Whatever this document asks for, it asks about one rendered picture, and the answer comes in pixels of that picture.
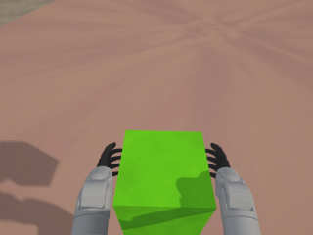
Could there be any left robot forearm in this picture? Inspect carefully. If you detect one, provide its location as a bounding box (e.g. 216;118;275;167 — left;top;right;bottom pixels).
70;166;113;235

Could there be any right robot forearm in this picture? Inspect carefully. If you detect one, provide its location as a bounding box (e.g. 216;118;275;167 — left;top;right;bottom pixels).
215;167;261;235

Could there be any carton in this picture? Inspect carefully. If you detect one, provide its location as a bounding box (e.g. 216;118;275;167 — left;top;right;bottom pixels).
112;130;217;235

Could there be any robot left hand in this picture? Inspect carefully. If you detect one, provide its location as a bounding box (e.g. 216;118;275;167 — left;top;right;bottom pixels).
97;142;122;176

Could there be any robot right hand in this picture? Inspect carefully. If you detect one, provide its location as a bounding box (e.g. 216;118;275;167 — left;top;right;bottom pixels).
205;143;230;179

